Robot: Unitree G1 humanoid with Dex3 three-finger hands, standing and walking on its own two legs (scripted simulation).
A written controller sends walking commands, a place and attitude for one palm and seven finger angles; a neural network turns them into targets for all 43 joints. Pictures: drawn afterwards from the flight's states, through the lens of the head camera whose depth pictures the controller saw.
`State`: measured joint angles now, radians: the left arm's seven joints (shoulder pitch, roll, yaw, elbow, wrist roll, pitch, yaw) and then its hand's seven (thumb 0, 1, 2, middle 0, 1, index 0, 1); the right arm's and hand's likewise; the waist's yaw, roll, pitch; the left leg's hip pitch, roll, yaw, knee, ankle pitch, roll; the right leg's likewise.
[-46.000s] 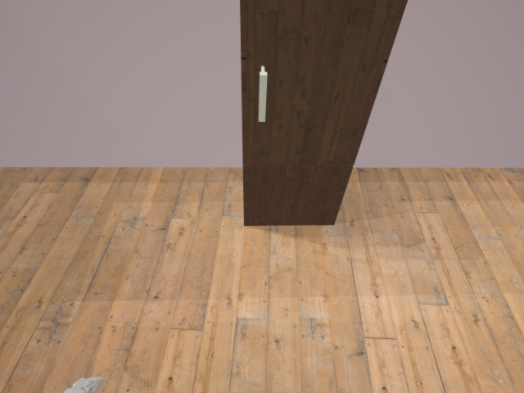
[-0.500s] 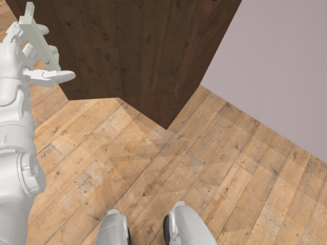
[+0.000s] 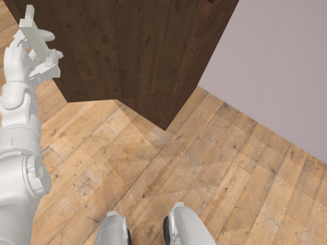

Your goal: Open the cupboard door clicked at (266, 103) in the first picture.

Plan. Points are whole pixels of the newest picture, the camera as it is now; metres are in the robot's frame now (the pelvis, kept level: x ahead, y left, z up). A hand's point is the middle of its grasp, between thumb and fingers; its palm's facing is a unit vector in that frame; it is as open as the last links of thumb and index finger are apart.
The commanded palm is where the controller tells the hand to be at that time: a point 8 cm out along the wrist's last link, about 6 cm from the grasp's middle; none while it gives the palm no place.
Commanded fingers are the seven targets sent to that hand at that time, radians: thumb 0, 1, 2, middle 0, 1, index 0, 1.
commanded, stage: pull the door open along its arc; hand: left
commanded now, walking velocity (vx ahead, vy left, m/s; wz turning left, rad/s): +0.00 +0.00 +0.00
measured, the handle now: (44, 45) +0.58 +0.22 +0.06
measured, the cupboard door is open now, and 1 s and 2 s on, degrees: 43 77 86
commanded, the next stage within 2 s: open thumb and fingers to let go in 1.12 s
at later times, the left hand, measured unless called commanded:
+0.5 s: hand (61, 97) +0.44 +0.18 +0.06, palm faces +0.03 -1.00 +0.00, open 6.1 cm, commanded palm +0.38 +0.23 +0.06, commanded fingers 0.00 0.90 0.90 -0.40 -1.35 -0.40 -1.35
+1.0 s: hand (107, 139) +0.34 +0.09 +0.06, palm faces +0.46 -0.89 -0.01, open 6.3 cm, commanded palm +0.27 +0.13 +0.06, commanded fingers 0.00 0.90 0.90 -0.40 -1.35 -0.40 -1.35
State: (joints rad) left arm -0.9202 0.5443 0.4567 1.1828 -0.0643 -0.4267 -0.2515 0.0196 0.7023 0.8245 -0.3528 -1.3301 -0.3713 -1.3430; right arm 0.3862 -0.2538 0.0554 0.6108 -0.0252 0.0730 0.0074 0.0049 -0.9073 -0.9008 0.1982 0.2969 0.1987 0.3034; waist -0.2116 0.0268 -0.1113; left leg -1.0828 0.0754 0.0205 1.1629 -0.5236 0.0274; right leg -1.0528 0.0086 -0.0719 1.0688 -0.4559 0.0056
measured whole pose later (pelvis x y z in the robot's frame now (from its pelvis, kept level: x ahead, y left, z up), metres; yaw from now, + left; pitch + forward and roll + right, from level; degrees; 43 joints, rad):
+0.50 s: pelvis +0.02 +0.00 +0.02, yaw +0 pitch +21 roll -3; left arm -0.43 0.31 0.30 0.71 -0.18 -0.41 -0.18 0.02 0.72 0.74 -0.31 -1.32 -0.32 -1.34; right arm 0.39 -0.24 0.01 0.56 0.00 0.08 0.04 0.01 -0.91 -0.90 0.20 0.30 0.20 0.30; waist -0.13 0.03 -0.16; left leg -0.90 0.07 0.05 1.04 -0.51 0.02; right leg -0.89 0.01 -0.04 0.97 -0.45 0.00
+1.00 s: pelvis +0.02 -0.05 +0.02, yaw +4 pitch +16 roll +1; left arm -0.03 -0.06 -0.04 0.32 0.06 -0.38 0.51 0.03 0.68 0.76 -0.33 -1.28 -0.32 -1.31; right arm 0.21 -0.16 0.00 0.56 -0.08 0.04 0.04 0.01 -0.91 -0.90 0.20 0.30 0.20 0.30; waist -0.02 0.01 -0.16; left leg -0.79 0.05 0.01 1.01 -0.50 -0.04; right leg -0.80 -0.01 -0.09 1.03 -0.51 -0.05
